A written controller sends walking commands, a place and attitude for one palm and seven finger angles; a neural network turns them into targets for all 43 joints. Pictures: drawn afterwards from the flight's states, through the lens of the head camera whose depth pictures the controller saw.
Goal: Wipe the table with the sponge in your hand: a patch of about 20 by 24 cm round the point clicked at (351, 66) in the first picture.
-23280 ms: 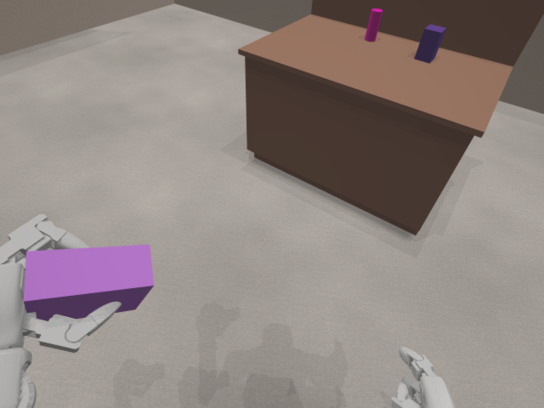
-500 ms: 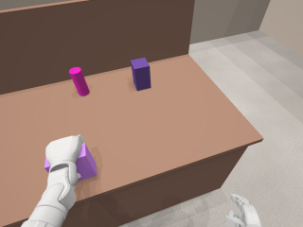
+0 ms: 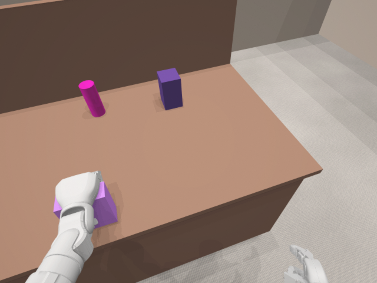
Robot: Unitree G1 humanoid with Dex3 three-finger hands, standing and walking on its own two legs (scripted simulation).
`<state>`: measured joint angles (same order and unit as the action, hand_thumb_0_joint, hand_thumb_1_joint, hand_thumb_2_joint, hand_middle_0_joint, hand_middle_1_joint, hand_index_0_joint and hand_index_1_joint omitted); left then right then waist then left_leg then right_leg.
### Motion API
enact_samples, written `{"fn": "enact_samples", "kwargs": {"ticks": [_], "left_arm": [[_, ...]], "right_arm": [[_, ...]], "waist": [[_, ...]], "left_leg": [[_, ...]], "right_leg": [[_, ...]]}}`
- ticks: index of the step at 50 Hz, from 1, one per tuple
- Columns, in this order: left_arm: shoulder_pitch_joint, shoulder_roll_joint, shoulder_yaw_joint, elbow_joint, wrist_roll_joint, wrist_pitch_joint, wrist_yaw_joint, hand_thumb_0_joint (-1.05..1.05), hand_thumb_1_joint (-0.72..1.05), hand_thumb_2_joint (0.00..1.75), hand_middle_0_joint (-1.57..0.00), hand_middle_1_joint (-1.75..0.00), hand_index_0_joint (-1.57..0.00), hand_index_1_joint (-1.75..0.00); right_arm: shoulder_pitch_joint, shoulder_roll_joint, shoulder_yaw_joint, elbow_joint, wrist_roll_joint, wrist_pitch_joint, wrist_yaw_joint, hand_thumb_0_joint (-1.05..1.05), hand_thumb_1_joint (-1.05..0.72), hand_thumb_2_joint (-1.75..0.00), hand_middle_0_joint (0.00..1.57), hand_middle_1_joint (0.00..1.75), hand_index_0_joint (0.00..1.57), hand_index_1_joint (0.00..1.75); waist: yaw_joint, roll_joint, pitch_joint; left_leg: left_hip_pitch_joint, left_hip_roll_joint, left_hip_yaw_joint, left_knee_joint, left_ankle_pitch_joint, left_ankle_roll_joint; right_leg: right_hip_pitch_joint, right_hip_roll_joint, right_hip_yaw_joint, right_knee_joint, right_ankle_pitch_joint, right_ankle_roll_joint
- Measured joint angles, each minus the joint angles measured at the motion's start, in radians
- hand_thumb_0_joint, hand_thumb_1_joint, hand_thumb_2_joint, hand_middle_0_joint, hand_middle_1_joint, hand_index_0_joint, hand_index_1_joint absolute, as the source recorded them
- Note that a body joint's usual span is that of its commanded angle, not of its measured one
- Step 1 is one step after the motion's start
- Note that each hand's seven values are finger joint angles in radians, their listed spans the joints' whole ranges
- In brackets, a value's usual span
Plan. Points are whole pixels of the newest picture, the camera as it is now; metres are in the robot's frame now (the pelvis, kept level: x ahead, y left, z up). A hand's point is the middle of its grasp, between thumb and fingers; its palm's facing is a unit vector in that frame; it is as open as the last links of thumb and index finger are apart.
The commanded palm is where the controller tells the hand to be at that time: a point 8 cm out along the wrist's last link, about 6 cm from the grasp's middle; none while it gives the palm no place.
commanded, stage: lower the sponge onto the table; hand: left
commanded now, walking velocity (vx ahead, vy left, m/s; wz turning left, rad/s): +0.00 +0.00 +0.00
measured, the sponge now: (90, 212) +0.28 +0.28 -0.06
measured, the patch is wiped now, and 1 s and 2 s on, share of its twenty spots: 0.00 0.10 0.40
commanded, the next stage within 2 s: wipe forward along the first lane in 0.38 s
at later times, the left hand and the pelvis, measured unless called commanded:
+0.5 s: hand (93, 201) +0.29 +0.27 -0.03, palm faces -0.13 -0.05 -0.99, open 9.3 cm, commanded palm +0.28 +0.28 +0.02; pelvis +0.00 +0.00 -0.01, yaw +0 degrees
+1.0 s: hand (88, 185) +0.34 +0.30 -0.04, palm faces -0.16 +0.01 -0.99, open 9.4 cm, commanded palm +0.33 +0.30 +0.00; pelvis -0.02 +0.00 -0.02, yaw +0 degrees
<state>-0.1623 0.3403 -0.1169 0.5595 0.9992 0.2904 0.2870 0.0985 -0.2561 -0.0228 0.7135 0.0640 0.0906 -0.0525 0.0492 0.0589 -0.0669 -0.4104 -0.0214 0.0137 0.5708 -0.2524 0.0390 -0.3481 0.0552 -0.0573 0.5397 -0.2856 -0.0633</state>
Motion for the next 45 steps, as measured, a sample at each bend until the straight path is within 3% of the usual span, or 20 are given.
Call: {"fn": "enact_samples", "kwargs": {"ticks": [17, 27, 45], "left_arm": [[-0.024, -0.022, 0.014, 0.061, 0.008, -0.020, 0.057, 0.00, -0.43, 1.05, -0.81, -1.38, -0.81, -1.38], [-0.050, -0.016, 0.024, 0.098, 0.010, -0.016, 0.054, 0.00, -0.43, 1.05, -0.81, -1.38, -0.81, -1.38], [-0.254, 0.053, 0.070, 0.321, 0.035, -0.092, 0.060, 0.02, -0.48, 1.11, -0.82, -1.35, -0.83, -1.38]], "right_arm": [[0.023, 0.000, -0.008, 0.011, 0.001, 0.007, 0.007, 0.01, -0.91, -0.90, 0.20, 0.30, 0.20, 0.30], [0.032, -0.001, -0.004, 0.005, 0.005, 0.015, 0.006, 0.01, -0.91, -0.90, 0.20, 0.30, 0.20, 0.30], [0.074, -0.007, 0.000, 0.007, 0.004, 0.018, -0.003, 0.01, -0.91, -0.90, 0.20, 0.30, 0.20, 0.30]], "waist": [[-0.012, 0.000, -0.018], [-0.019, -0.004, -0.032], [-0.043, -0.003, -0.056]], "left_leg": [[-0.052, 0.005, 0.004, 0.037, -0.012, -0.003], [-0.078, 0.008, 0.002, 0.055, -0.017, -0.003], [-0.219, 0.015, -0.011, 0.142, -0.027, -0.003]], "right_leg": [[-0.055, 0.004, 0.003, 0.039, -0.012, -0.003], [-0.079, 0.007, 0.001, 0.053, -0.014, -0.003], [-0.211, 0.011, -0.017, 0.128, -0.022, -0.004]]}}
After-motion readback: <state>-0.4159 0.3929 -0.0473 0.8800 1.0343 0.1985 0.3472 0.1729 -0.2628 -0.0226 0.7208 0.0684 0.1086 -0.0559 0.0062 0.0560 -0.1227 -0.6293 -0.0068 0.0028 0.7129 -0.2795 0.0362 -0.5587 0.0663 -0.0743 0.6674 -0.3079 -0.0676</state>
